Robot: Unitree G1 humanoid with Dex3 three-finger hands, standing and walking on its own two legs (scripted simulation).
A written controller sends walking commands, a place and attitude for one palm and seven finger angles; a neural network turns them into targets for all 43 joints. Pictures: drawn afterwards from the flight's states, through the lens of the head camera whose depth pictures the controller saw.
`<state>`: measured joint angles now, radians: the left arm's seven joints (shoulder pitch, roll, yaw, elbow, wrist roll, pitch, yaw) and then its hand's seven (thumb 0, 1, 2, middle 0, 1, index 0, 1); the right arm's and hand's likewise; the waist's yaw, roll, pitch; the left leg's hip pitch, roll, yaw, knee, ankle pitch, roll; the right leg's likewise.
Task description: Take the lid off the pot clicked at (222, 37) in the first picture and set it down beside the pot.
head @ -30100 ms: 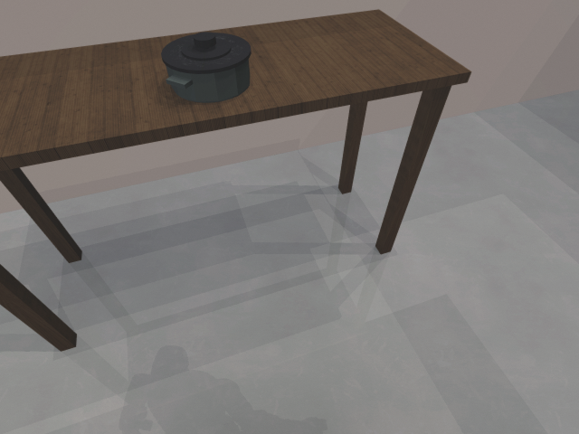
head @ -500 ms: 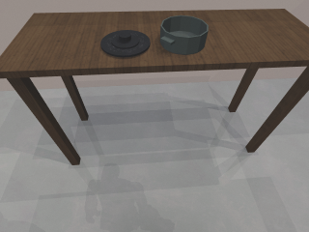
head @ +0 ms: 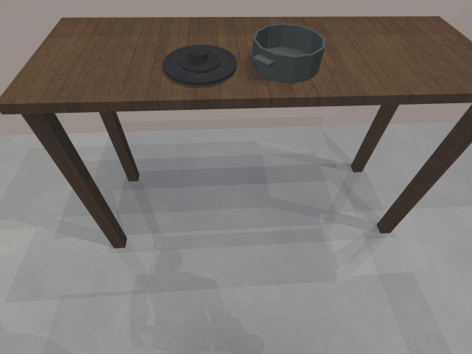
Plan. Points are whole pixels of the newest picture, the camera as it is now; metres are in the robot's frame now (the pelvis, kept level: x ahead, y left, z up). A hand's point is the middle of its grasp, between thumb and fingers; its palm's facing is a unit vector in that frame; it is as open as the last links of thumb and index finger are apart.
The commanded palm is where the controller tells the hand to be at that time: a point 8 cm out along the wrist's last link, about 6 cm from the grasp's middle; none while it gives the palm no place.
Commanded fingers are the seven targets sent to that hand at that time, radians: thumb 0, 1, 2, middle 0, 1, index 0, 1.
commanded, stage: look to check the result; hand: left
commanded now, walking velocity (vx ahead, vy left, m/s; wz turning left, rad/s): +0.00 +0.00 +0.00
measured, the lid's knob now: (199, 54) +0.82 +0.13 +0.09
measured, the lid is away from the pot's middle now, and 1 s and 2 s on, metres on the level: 0.24 0.24 0.24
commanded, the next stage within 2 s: stand and wait in 0.02 s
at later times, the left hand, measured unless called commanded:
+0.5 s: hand out of the picture +0.02 +0.18 -0.18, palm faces +0.00 -0.98 -0.20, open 7.3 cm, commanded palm none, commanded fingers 0.00 0.90 0.90 -0.20 -0.30 -0.20 -0.30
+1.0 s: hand out of the picture +0.01 +0.17 -0.18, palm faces +0.00 -0.98 -0.21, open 7.3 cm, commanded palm none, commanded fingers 0.00 0.90 0.90 -0.20 -0.30 -0.20 -0.30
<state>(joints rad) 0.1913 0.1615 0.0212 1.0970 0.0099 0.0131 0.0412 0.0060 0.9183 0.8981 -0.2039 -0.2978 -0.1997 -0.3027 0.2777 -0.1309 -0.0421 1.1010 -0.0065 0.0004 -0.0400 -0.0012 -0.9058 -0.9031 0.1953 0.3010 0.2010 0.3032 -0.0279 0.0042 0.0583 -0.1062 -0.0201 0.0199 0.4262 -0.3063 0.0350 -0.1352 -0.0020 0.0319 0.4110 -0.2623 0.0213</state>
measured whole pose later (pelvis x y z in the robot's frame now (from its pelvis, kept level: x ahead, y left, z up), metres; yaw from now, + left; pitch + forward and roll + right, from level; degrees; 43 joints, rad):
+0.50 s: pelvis -0.02 +0.00 +0.00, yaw +0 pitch -1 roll +0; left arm 0.20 0.16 0.02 1.10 0.01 0.01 0.04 0.01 0.92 0.90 -0.20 -0.30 -0.20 -0.30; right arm 0.28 -0.14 -0.04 1.10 -0.01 0.00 -0.03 0.00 -0.91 -0.90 0.20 0.30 0.20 0.30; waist -0.03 0.00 0.07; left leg -0.13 -0.03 0.02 0.42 -0.27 0.04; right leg -0.16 -0.01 0.03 0.41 -0.23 0.03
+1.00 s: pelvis -0.03 +0.00 +0.00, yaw +0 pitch -1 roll -1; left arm 0.19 0.16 0.02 1.10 0.01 0.01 0.04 0.01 0.92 0.90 -0.20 -0.30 -0.20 -0.30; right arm 0.26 -0.14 -0.04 1.10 -0.01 0.00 -0.03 0.00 -0.91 -0.90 0.19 0.30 0.20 0.30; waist -0.03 0.01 0.07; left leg -0.15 -0.02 0.02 0.44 -0.27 0.03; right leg -0.18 0.00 0.03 0.41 -0.22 0.02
